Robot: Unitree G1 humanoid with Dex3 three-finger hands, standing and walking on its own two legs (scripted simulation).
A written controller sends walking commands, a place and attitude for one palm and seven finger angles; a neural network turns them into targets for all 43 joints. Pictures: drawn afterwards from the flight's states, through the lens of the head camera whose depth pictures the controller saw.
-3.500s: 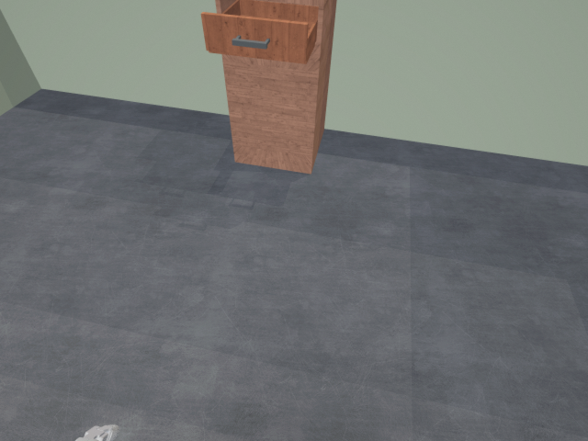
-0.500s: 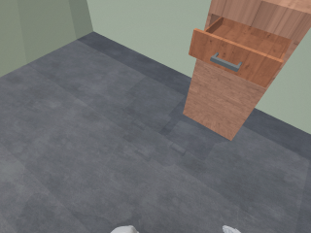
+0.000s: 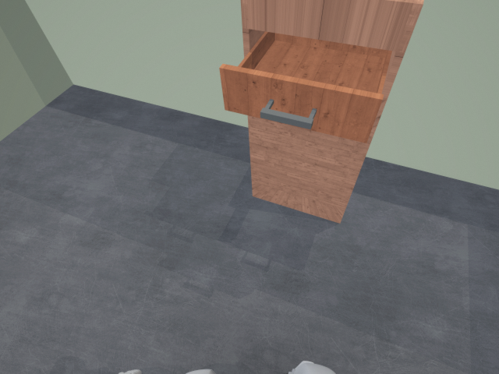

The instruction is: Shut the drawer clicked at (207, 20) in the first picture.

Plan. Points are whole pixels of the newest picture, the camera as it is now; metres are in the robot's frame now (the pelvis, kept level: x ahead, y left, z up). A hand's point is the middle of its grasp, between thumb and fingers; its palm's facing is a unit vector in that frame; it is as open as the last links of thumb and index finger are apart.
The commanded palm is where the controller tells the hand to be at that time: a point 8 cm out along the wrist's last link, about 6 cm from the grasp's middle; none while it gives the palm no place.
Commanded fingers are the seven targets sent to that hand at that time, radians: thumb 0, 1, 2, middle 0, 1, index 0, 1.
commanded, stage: turn to face it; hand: left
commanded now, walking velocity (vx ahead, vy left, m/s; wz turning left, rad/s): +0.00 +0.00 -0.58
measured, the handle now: (288, 113) +0.67 -0.06 +0.00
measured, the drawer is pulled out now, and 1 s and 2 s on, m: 0.20 0.20 0.20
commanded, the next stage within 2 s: take the last steps up to it in 0.56 s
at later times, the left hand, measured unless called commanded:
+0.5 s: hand out of the picture +0.13 +0.25 -0.16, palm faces -0.15 -0.97 -0.20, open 7.4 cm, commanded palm none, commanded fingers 0.00 0.90 0.90 -0.20 -0.30 -0.20 -0.30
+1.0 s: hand (176, 361) +0.16 +0.15 -0.14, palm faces -0.33 -0.92 -0.23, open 7.2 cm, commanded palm none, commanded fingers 0.00 0.90 0.90 -0.20 -0.30 -0.20 -0.30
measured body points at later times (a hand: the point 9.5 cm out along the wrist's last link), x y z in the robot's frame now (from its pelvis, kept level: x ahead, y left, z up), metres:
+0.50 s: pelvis +0.02 +0.06 +0.02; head +0.04 +0.08 +0.47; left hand +0.13 +0.30 -0.14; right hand +0.05 -0.21 -0.10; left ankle +0.02 +0.16 -0.72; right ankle +0.03 -0.07 -0.67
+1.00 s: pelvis +0.02 +0.01 +0.02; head +0.01 -0.01 +0.47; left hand +0.18 +0.20 -0.12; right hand -0.11 -0.20 -0.15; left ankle +0.05 +0.14 -0.66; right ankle -0.06 -0.05 -0.72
